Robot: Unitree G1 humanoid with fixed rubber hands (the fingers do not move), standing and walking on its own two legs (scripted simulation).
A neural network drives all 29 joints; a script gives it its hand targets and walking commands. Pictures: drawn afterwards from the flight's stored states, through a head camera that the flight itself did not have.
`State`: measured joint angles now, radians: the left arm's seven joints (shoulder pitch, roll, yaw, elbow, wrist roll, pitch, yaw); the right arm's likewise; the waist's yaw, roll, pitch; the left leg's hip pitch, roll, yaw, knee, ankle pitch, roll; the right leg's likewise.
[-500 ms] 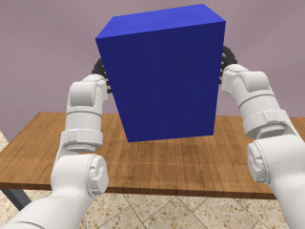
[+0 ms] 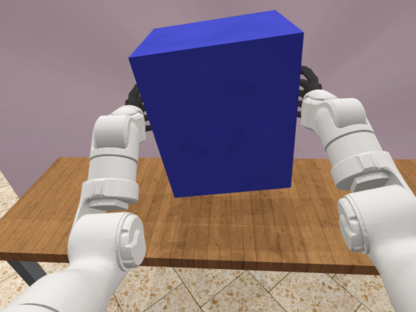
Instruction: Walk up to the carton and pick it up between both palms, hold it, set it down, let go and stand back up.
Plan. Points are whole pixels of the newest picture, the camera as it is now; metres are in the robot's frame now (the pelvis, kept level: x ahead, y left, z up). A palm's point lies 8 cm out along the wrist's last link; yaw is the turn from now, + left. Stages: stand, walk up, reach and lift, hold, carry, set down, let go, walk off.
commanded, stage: hold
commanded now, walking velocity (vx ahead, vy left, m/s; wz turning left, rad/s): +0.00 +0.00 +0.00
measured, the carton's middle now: (222, 108) +0.40 -0.01 +0.27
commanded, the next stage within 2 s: none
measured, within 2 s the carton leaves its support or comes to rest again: neither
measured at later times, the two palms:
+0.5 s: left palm (135, 116) +0.37 +0.15 +0.27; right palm (312, 97) +0.38 -0.17 +0.29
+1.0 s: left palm (133, 113) +0.36 +0.15 +0.28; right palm (312, 98) +0.38 -0.17 +0.29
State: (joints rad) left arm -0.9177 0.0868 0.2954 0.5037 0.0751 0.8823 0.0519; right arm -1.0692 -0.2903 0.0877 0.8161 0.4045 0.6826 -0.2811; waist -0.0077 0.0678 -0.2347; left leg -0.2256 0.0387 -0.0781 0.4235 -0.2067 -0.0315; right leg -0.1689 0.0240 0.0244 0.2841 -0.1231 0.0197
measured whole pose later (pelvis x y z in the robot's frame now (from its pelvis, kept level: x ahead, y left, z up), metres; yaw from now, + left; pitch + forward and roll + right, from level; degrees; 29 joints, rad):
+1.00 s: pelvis +0.00 +0.00 +0.00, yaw +0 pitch +1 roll -2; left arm -0.97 0.10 0.30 0.56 0.08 0.88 0.04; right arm -1.11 -0.29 0.07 0.84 0.39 0.71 -0.29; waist -0.01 0.07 -0.25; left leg -0.24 0.03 -0.09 0.43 -0.20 -0.03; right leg -0.19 0.03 0.04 0.29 -0.12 0.02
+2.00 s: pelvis -0.01 +0.00 +0.00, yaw +0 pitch +1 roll -2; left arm -0.97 0.11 0.30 0.57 0.08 0.88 0.04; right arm -1.11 -0.29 0.07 0.85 0.39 0.73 -0.29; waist -0.01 0.06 -0.26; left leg -0.25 0.03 -0.10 0.43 -0.20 -0.03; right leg -0.19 0.04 0.06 0.29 -0.12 0.02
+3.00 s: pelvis -0.01 +0.00 +0.00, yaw +1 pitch +1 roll -2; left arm -0.97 0.12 0.29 0.57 0.07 0.88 0.04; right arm -1.11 -0.28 0.07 0.85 0.39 0.73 -0.28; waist -0.01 0.05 -0.26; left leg -0.25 0.03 -0.11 0.44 -0.20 -0.03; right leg -0.19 0.04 0.06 0.30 -0.12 0.02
